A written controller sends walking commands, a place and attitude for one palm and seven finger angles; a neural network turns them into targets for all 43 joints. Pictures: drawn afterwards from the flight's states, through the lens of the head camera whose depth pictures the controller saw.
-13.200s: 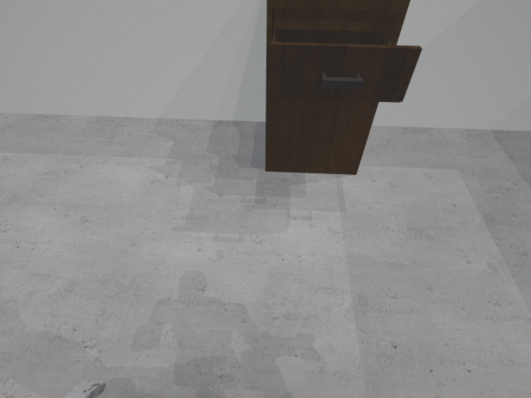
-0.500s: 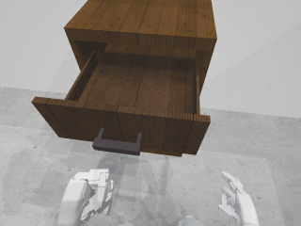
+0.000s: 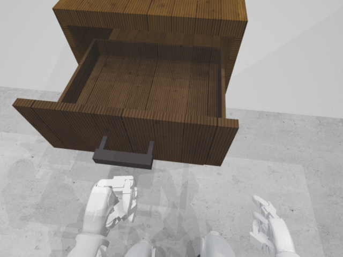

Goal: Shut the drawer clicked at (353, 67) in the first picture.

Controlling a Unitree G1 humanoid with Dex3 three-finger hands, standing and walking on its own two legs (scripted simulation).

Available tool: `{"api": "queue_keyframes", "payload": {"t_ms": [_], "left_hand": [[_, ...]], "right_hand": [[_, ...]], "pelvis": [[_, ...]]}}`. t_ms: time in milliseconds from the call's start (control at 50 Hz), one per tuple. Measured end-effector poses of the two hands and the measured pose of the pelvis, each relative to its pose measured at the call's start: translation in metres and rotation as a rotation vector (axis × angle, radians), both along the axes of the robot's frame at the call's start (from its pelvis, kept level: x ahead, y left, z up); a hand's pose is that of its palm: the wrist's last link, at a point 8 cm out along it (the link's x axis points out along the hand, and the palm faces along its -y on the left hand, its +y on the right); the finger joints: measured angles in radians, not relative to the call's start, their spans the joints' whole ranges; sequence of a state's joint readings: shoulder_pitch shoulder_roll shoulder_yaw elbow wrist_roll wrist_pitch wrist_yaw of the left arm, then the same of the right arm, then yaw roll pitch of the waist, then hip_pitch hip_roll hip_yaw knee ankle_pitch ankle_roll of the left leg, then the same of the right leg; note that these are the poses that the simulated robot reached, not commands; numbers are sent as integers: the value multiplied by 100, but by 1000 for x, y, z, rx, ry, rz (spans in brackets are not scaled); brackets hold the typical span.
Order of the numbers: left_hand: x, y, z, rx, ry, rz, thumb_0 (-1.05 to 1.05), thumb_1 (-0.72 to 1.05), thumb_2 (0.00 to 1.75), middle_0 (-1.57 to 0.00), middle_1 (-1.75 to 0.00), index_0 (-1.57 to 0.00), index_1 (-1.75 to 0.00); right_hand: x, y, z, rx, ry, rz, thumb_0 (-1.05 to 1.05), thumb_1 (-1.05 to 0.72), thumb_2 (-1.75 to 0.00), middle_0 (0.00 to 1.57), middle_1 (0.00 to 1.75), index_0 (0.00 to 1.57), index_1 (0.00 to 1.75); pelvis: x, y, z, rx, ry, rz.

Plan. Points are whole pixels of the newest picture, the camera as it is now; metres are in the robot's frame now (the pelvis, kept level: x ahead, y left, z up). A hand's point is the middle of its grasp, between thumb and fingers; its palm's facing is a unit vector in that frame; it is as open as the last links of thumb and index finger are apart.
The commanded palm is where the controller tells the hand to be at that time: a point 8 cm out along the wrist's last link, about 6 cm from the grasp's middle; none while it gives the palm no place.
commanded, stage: bring the fist close to the handle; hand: left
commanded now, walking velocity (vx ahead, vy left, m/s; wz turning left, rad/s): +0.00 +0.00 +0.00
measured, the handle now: (125, 150) +0.34 +0.12 +0.05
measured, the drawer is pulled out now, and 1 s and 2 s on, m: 0.29 0.28 0.15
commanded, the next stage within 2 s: push the drawer shut in 0.44 s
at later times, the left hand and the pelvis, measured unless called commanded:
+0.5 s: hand (132, 207) +0.22 +0.09 +0.05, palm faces -0.11 -0.99 -0.01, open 3.3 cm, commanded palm +0.20 +0.14 +0.05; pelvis +0.00 +0.00 -0.01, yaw +0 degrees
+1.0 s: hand (138, 184) +0.26 +0.08 +0.05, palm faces -0.14 -0.99 -0.02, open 3.2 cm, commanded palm +0.26 +0.13 +0.05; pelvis +0.00 +0.01 +0.00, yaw +0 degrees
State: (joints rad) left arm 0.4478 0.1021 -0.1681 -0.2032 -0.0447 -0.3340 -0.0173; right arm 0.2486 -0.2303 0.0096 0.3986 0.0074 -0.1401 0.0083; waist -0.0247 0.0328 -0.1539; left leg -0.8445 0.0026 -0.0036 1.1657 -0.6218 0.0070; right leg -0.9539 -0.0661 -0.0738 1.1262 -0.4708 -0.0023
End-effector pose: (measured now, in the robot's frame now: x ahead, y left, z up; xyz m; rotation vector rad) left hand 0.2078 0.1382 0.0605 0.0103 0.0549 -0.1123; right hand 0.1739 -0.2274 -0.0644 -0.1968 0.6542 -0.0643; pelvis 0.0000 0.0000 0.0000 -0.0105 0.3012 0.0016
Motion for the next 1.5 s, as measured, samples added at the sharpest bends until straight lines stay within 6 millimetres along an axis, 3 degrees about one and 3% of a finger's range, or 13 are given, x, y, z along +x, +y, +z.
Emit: {"api": "queue_keyframes", "payload": {"t_ms": [120, 260, 620, 1500], "left_hand": [[6, -1, -12, 7, 4, -4, 2, 90, 90, -140, -160, -140, -160], [3, 3, -3, 4, -9, 11, 2, 91, 90, -140, -160, -140, -160], [-1, 3, -5, 1, -20, -7, 2, 90, 90, -140, -160, -140, -160], [110, -7, -12, 20, -39, -37, -2, 88, 93, -140, -160, -140, -160]], "right_hand": [[0, -1, -8, -6, 23, 3, 1, -91, -90, 20, 29, 20, 30], [-1, 0, -8, 9, 34, -8, 1, -91, -90, 20, 29, 20, 30], [1, 6, -6, -1, 16, 3, 1, -91, -90, 20, 29, 20, 30], [-42, -3, -22, -14, 232, -59, 1, -91, -90, 20, 29, 20, 30]], "pelvis": [[-2, -1, -5, 0, 17, 1], [0, 0, -3, -1, 16, 1], [-4, 5, -6, -6, 13, 5], [-7, 8, 7, -1, 25, 1]]}}
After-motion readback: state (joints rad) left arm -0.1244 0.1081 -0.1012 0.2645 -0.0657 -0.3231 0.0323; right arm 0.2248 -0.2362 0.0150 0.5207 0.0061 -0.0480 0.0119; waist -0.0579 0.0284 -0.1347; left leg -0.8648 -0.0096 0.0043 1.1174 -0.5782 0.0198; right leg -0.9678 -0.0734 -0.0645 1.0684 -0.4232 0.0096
